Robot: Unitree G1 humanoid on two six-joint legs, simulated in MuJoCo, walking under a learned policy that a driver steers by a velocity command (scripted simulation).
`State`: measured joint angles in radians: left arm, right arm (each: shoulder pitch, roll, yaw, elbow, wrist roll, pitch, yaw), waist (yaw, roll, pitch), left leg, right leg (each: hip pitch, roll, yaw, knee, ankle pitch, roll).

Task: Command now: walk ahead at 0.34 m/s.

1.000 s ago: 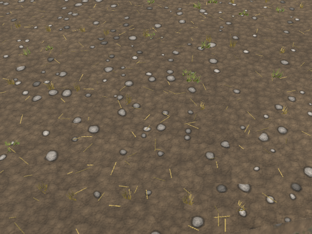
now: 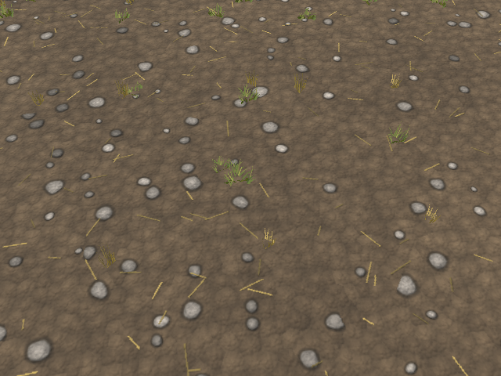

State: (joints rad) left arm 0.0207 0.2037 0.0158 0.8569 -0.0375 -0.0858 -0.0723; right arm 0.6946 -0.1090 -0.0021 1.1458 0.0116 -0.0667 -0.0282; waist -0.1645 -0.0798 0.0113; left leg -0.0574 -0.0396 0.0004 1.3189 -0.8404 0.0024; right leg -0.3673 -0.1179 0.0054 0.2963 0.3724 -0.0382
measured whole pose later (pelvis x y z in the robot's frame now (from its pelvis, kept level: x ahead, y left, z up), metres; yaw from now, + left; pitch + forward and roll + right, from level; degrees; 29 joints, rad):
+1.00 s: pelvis +0.28 -0.08 -0.03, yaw -18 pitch +3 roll +3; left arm 0.43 0.16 0.04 0.94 -0.01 -0.06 0.02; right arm 0.07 -0.25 -0.09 0.87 0.00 -0.09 -0.03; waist 0.06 0.03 -0.06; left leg -0.69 0.07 -0.04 1.00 -0.07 0.00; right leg -0.20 0.05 0.04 0.42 -0.27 -0.09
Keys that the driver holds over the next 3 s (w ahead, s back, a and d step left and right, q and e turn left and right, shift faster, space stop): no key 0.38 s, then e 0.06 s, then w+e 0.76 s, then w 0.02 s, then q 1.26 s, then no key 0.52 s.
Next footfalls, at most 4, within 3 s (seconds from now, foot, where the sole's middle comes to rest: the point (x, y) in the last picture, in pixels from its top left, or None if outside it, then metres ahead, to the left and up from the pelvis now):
0.32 left None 0.31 0.12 -0.81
0.80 right None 0.26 -0.14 -0.81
1.32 left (266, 309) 0.66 -0.12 -0.81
1.76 right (342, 315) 0.61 -0.33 -0.81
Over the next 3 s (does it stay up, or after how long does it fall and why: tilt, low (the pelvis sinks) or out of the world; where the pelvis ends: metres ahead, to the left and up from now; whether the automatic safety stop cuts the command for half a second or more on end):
stays up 0.59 -0.18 -0.04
